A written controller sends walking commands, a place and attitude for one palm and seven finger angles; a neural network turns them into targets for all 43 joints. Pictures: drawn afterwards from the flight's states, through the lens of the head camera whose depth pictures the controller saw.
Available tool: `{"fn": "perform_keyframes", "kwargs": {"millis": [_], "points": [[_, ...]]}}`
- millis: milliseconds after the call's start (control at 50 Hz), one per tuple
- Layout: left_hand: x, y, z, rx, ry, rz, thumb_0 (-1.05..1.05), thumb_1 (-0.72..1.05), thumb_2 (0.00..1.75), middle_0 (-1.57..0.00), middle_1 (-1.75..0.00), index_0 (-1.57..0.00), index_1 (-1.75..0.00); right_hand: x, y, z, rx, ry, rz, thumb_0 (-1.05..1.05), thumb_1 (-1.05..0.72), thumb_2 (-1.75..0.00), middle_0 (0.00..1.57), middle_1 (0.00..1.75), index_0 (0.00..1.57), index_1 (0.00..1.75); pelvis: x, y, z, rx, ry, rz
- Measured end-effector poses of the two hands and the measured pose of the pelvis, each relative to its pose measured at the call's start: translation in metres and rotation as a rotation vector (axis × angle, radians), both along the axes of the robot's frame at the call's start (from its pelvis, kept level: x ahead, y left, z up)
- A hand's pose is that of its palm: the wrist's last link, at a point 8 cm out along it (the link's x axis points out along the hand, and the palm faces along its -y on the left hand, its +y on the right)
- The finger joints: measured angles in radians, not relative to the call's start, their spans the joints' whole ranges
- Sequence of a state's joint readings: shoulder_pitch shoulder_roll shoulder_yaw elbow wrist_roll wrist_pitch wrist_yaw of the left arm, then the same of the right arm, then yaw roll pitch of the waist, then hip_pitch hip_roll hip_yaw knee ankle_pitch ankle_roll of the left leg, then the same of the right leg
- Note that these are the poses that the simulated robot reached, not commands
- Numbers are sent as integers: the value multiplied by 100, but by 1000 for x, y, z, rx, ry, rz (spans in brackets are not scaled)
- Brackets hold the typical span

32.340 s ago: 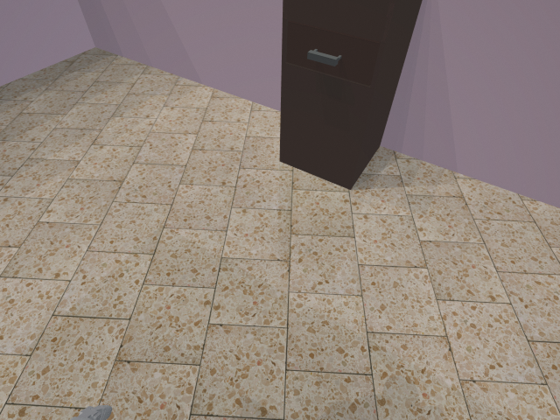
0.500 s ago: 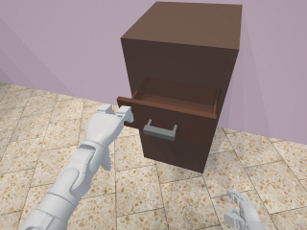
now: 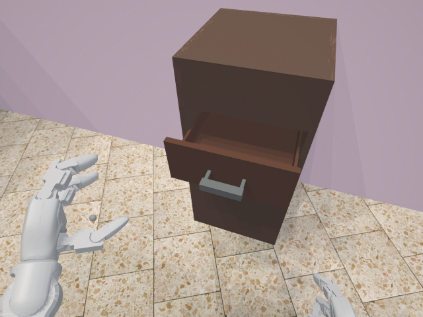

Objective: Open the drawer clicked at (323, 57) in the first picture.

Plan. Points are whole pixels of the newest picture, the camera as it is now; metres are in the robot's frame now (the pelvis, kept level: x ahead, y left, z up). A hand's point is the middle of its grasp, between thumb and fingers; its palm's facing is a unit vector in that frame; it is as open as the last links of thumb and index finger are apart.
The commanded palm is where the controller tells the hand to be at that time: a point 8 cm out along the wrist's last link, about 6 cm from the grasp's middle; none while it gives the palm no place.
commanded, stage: draw the hand back to the body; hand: left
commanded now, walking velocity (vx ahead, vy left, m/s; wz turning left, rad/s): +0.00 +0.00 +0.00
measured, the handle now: (223, 183) +0.50 +0.02 -0.11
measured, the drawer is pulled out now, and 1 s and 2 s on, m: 0.16 0.16 0.16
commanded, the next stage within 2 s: step back with the hand held close in 0.48 s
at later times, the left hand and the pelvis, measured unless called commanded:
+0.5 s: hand (49, 239) +0.18 +0.24 +0.15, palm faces +0.40 -0.83 -0.37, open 7.6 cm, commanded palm +0.12 +0.28 +0.17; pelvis +0.00 +0.00 +0.00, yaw +0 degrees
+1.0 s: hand (43, 245) +0.17 +0.25 +0.15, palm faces +0.29 -0.82 -0.50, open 7.4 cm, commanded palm +0.11 +0.29 +0.17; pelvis -0.03 +0.01 -0.01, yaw -1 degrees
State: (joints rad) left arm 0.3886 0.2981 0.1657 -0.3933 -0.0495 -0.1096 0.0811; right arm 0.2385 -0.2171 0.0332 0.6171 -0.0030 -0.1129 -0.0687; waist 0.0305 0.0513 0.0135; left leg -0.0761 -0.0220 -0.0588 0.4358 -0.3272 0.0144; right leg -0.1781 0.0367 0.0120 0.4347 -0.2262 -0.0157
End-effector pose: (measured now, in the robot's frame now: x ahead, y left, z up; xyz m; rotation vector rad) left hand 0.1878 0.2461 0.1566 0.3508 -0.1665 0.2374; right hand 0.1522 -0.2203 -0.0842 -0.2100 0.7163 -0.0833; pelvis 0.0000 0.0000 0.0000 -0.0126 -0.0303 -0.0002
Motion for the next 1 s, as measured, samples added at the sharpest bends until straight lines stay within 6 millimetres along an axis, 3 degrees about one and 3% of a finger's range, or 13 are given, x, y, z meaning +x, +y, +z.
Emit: {"fn": "perform_keyframes", "kwargs": {"millis": [280,500,700,820,1000], "points": [[-51,39,19,118,-19,159,0,59,77,-23,-49,-23,-49,20,3,12,3,-113,-5,2,-90,-90,20,30,20,30,-2,0,-2,-4,0,3],[-48,33,11,71,-21,158,1,84,88,-21,-33,-22,-33,23,11,15,9,-133,25,2,-90,-90,20,30,21,30,-4,-1,-3,-2,-3,6],[-38,37,21,157,-49,137,1,88,90,-21,-30,-21,-30,10,-2,8,-16,-64,1,2,-90,-90,20,30,21,30,-4,-1,-4,-7,37,2],[-32,35,8,171,3,91,1,89,90,-21,-30,-21,-30,-8,-21,5,-52,0,-82,2,-90,-90,20,30,21,30,-10,5,-6,-8,74,-4],[-49,43,14,218,-34,18,1,88,90,-22,-30,-22,-30,-35,-20,11,-68,-8,-126,2,-91,-90,20,30,20,30,-31,12,-10,5,78,-24]]}}
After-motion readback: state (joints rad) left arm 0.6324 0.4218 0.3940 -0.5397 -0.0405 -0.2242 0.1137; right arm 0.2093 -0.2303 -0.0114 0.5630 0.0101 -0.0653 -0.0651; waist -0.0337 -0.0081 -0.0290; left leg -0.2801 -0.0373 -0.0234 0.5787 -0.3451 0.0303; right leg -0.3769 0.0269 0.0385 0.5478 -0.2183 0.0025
